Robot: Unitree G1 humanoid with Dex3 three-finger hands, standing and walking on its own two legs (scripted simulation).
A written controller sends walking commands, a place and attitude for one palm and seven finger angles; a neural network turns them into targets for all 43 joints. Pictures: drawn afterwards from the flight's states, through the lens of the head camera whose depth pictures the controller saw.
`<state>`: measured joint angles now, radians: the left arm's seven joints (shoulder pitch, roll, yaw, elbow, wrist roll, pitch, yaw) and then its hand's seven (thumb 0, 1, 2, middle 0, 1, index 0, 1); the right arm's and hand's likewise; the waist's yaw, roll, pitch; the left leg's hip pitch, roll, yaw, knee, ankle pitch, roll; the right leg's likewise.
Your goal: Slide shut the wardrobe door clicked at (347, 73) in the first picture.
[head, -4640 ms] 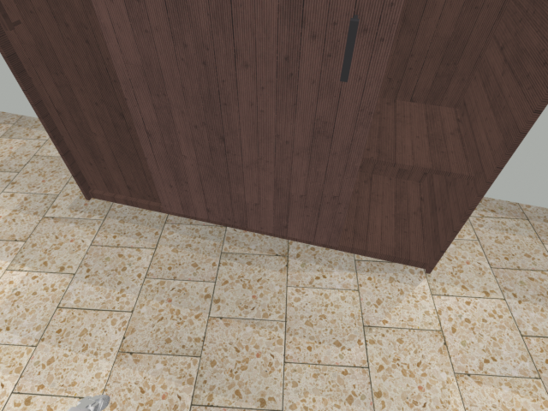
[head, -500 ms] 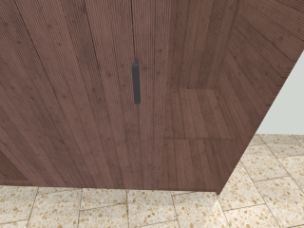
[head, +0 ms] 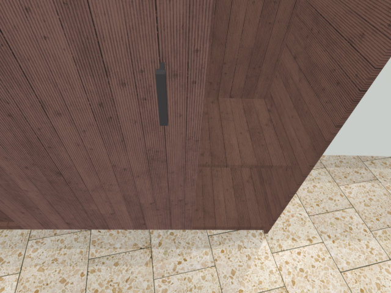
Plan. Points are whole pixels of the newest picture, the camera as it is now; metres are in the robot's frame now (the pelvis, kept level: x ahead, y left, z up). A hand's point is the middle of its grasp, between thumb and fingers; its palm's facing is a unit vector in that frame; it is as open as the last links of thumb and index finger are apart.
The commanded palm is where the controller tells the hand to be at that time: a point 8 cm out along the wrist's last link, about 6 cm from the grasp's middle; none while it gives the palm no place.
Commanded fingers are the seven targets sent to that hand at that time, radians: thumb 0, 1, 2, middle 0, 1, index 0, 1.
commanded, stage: come to a stop and stand still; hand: left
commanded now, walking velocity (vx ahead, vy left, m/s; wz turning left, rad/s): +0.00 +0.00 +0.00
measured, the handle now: (163, 95) +0.51 +0.11 +0.14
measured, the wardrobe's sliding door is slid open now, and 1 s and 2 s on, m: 0.39 0.39 0.39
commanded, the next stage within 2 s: look again from close up in 0.46 s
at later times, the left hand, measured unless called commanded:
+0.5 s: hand out of the picture +0.03 +0.17 -0.16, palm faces +0.03 -0.98 -0.21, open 7.3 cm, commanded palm none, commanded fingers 0.00 0.90 0.90 -0.20 -0.30 -0.20 -0.30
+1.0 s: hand out of the picture +0.01 +0.13 -0.16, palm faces +0.04 -0.98 -0.20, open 7.3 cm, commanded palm none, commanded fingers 0.00 0.90 0.90 -0.20 -0.30 -0.20 -0.30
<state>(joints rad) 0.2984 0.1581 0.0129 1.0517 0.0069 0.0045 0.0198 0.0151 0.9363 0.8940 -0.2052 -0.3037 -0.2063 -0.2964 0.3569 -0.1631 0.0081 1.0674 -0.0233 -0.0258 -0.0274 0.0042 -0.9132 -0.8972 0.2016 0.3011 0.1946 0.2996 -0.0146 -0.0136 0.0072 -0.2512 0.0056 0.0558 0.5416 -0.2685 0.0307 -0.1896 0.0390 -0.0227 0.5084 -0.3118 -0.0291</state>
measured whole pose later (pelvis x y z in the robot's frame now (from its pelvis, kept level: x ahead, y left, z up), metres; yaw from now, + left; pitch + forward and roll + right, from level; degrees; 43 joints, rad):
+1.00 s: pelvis +0.02 -0.03 +0.01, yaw +0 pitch +0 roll +1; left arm 0.32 0.14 -0.02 1.11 0.00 -0.02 0.04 0.01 0.91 0.89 -0.20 -0.30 -0.20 -0.30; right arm 0.28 -0.16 0.02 1.15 -0.01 -0.02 -0.04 0.00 -0.91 -0.90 0.20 0.30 0.20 0.30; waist 0.01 0.00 0.01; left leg -0.13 0.01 0.05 0.38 -0.24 -0.01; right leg -0.09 0.05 -0.03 0.39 -0.29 -0.07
